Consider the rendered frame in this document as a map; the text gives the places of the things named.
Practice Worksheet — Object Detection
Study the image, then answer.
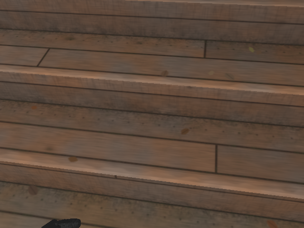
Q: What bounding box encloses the robot left hand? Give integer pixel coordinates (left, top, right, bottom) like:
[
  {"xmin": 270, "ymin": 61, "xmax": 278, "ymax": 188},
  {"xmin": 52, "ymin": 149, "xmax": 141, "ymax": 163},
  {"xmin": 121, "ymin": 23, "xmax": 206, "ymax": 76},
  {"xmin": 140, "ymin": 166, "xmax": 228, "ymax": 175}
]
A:
[{"xmin": 41, "ymin": 218, "xmax": 81, "ymax": 228}]

